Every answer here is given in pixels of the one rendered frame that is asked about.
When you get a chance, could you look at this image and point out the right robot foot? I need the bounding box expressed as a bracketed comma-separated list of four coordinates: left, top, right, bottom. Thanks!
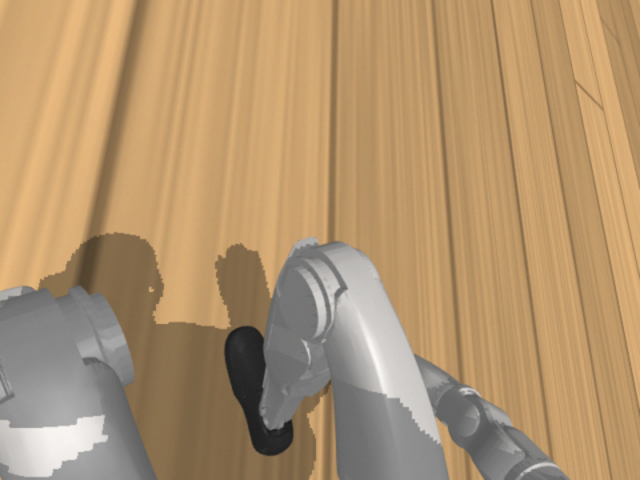
[224, 326, 293, 456]

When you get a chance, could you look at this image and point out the right robot arm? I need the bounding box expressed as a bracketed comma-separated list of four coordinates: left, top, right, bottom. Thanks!
[436, 385, 570, 480]

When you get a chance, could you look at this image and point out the right robot hand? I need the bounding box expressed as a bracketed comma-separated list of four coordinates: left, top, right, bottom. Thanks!
[414, 354, 462, 418]

